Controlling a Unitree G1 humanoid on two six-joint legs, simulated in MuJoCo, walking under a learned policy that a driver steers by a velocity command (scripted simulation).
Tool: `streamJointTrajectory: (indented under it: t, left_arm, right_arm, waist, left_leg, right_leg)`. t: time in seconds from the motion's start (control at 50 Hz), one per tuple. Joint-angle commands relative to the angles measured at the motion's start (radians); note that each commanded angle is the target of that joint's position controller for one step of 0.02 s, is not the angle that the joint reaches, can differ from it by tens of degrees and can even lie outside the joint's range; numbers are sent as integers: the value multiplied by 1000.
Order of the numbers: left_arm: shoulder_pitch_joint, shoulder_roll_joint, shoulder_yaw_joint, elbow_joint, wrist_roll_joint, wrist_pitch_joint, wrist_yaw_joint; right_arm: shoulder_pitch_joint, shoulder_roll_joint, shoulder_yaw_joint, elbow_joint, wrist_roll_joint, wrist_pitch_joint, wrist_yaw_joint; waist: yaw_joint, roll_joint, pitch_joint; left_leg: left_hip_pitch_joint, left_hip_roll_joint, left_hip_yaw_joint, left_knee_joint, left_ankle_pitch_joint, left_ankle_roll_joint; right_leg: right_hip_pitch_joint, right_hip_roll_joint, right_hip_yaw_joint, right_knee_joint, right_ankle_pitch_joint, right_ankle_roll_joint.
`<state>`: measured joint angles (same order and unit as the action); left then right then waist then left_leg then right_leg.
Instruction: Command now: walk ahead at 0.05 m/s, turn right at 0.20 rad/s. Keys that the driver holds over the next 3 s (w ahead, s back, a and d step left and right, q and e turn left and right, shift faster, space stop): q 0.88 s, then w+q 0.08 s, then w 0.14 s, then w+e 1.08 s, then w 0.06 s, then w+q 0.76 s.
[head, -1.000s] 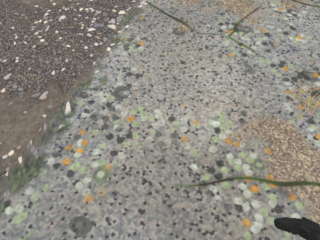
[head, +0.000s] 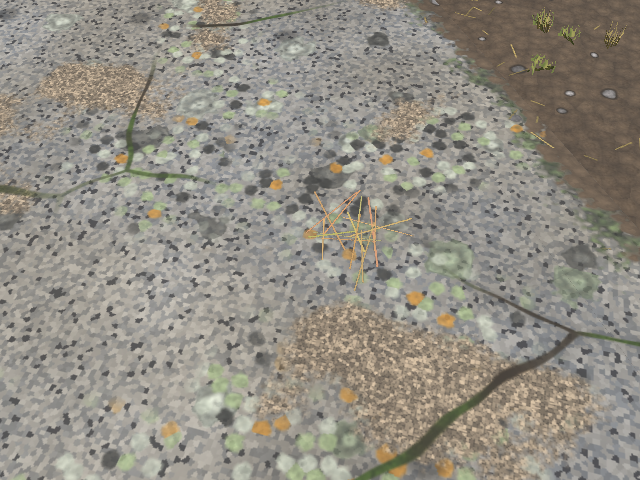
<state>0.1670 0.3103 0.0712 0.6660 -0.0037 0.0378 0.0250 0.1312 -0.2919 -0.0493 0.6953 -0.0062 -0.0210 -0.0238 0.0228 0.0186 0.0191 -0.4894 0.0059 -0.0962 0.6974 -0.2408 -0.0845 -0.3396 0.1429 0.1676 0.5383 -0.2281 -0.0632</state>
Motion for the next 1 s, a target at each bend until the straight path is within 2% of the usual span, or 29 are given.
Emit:
streamJointTrajectory:
  t: [0.02, 0.04, 0.06, 0.08, 0.1, 0.14, 0.18, 0.26, 0.32, 0.36, 0.4, 0.42, 0.44, 0.46, 0.48, 0.54, 0.6, 0.64, 0.66, 0.68, 0.7, 0.72, 0.74, 0.76, 0.78, 0.82, 0.88, 0.94, 1.0]
  left_arm:
    - [-21, 43, -9, -52, 4, -13, -2]
    - [48, -8, -27, -30, 23, -21, -4]
    - [172, 3, -23, -8, 47, -30, -8]
    - [152, 40, -15, -4, 43, -33, -7]
    - [94, 77, -7, -4, 41, -33, -4]
    - [11, 95, 4, -7, 33, -17, -4]
    - [10, 88, 7, -15, 25, -12, -3]
    - [20, 63, 17, -8, 17, -24, 4]
    - [29, 58, 28, -5, 13, -27, 2]
    - [31, 86, 42, -5, 13, -25, 3]
    - [36, 121, 52, -11, 22, -28, 10]
    - [30, 113, 47, -26, 24, -35, 17]
    - [27, 111, 42, -36, 22, -41, 21]
    - [-1, 114, 42, -40, 14, -44, 24]
    - [-19, 127, 46, -36, 4, -43, 24]
    - [-18, 151, 55, -27, 4, -20, 23]
    - [-1, 169, 61, -17, -9, -13, 15]
    - [-9, 161, 58, -10, -29, -23, 9]
    - [40, 131, 50, 10, -26, -34, 2]
    - [49, 84, 36, -14, 20, -40, -1]
    - [-48, 63, 22, -69, 38, -46, 4]
    - [-76, 112, 36, -59, 17, -41, 6]
    - [-74, 115, 37, -50, 3, -36, 8]
    - [-54, 114, 41, -27, 8, -31, 17]
    - [-50, 124, 46, -22, 16, -26, 24]
    - [-25, 104, 43, -9, 15, -26, 18]
    - [-45, 74, 30, -9, 7, -30, 16]
    - [-83, 74, 24, -22, 1, -45, 2]
    - [-88, 87, 25, -23, -9, -73, -17]
  right_arm:
    - [36, -60, -16, -56, -5, -32, 20]
    - [21, -80, -13, -64, -26, -38, 22]
    - [-40, -145, -19, -89, -38, -34, 19]
    - [-67, -73, -1, -74, -45, -29, 19]
    - [-71, -59, 0, -78, -28, -27, 28]
    - [-35, -123, -17, -75, -2, -24, 39]
    - [-33, -162, -31, -86, 9, -22, 34]
    - [-8, -145, -39, -118, 21, -1, 18]
    - [-18, -142, -47, -149, 25, 21, 12]
    - [-27, -130, -47, -171, 28, 30, 15]
    - [-1, -110, -46, -176, 17, 34, 23]
    - [-11, -130, -56, -180, 14, 36, 27]
    - [-15, -153, -69, -180, 19, 39, 29]
    - [-6, -139, -69, -174, 27, 47, 30]
    - [-13, -111, -58, -175, 29, 53, 31]
    - [-42, -68, -37, -193, 35, 57, 46]
    - [-27, -94, -47, -201, 39, 60, 58]
    - [46, -107, -62, -179, 30, 66, 54]
    - [91, -140, -78, -173, 25, 65, 41]
    - [132, -260, -108, -193, 23, 61, 24]
    - [154, -312, -106, -206, -22, 41, 33]
    - [154, -251, -89, -201, -27, 21, 43]
    - [108, -222, -77, -190, -16, 10, 40]
    - [62, -201, -74, -188, 4, 12, 32]
    - [22, -186, -67, -192, 17, 18, 24]
    - [3, -180, -60, -197, 9, 28, 11]
    - [29, -174, -61, -189, 10, 33, -2]
    - [58, -181, -65, -182, 19, 36, -10]
    - [74, -184, -64, -173, 16, 31, -5]
  waist:
    - [-41, -150, -154]
    - [-10, -85, -155]
    - [97, 112, -150]
    - [96, 191, -132]
    - [64, 155, -103]
    - [16, 112, -66]
    - [18, 118, -50]
    - [-5, 106, -108]
    - [-10, 53, -124]
    - [-16, -50, -101]
    - [-18, -199, -82]
    - [-1, -209, -80]
    - [2, -131, -67]
    - [-17, -83, -52]
    - [-18, -86, -32]
    - [11, -150, -50]
    - [17, -187, -86]
    - [-27, -166, -103]
    - [-41, -96, -120]
    - [-36, 155, -137]
    - [-72, 296, -202]
    - [-100, 141, -215]
    - [-65, 108, -148]
    - [-39, 54, -112]
    - [-22, 65, -93]
    - [-2, 93, -110]
    - [-18, 102, -119]
    - [-43, 141, -110]
    - [-57, 165, -85]
  left_leg:
    - [237, 24, 29, -268, 183, 51]
    - [336, 112, -73, -331, 386, 89]
    - [368, 239, -212, -292, 627, 183]
    - [263, 272, -273, -312, 508, 281]
    - [216, 200, -238, -317, 368, 254]
    - [189, 120, -177, -306, 196, 184]
    - [188, 118, -205, -296, 187, 186]
    - [244, 118, -262, -233, 329, 232]
    - [204, 82, -261, -187, 314, 223]
    - [102, 5, -169, -101, 201, 168]
    - [-50, -78, -16, 96, -116, 95]
    - [-109, -51, 6, 289, -350, 74]
    - [-151, -25, -2, 434, -387, 55]
    - [-169, 0, -10, 451, -355, 44]
    - [-186, 22, 4, 398, -298, 35]
    - [-72, 25, 98, 236, -200, 19]
    - [62, 1, 158, 44, -139, 38]
    - [203, -39, 198, -156, 16, 77]
    - [336, -43, 146, -257, 147, 113]
    - [531, 176, -189, -287, 538, 208]
    - [518, 396, -532, -319, 700, 440]
    - [495, 378, -467, -339, 585, 457]
    - [431, 316, -367, -337, 484, 400]
    - [389, 251, -301, -340, 372, 340]
    - [346, 217, -269, -344, 340, 310]
    - [286, 172, -233, -351, 358, 302]
    - [312, 154, -249, -352, 281, 306]
    - [290, 137, -332, -417, -174, 311]
    - [273, 149, -385, -428, -299, 315]
  right_leg:
    - [88, -251, 192, -32, 317, -102]
    - [56, -196, 147, 4, 175, -39]
    - [21, -99, 41, 83, -154, 16]
    - [67, -118, -6, 45, -174, 63]
    - [124, -129, -17, -5, -95, 75]
    - [132, -111, -41, -3, -30, 62]
    - [115, -111, -62, 0, -21, 46]
    - [95, -103, -94, 35, 4, 46]
    - [124, -123, -87, 8, 40, 30]
    - [173, -204, -14, -68, 121, -20]
    - [249, -432, 175, -142, 354, -159]
    - [259, -536, 247, -154, 494, -233]
    - [259, -561, 240, -148, 573, -257]
    - [261, -529, 173, -139, 569, -227]
    - [274, -484, 103, -138, 551, -188]
    - [259, -403, -60, -131, 570, -148]
    - [251, -411, -117, -100, 515, -126]
    - [208, -399, -166, -10, 432, -78]
    - [132, -354, -226, 114, 334, -18]
    - [-135, -254, -301, 396, -63, 85]
    - [-326, -117, -174, 611, -491, 127]
    - [-335, -151, -79, 721, -469, 130]
    - [-340, -167, -77, 719, -380, 120]
    - [-335, -183, -78, 672, -294, 122]
    - [-313, -190, -74, 624, -228, 128]
    - [-235, -157, -93, 615, -153, 145]
    - [-229, -139, -84, 468, -117, 158]
    - [-193, -129, -82, 298, -96, 150]
    - [-138, -126, -94, 180, -138, 124]
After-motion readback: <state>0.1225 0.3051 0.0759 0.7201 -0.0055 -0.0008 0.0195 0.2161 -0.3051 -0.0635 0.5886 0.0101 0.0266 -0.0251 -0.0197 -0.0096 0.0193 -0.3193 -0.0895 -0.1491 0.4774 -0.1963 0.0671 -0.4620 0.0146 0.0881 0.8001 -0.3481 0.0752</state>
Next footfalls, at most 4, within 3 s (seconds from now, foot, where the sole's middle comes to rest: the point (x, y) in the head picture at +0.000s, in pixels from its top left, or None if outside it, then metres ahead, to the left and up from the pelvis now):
0.04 left None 0.10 0.14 -0.77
0.66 left None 0.05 0.19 -0.77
1.14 right None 0.15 0.00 -0.77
1.50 left None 0.22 0.34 -0.77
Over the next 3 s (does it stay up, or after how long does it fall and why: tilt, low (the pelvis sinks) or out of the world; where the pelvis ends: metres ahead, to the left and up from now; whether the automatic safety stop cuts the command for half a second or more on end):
stays up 1.00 0.29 0.00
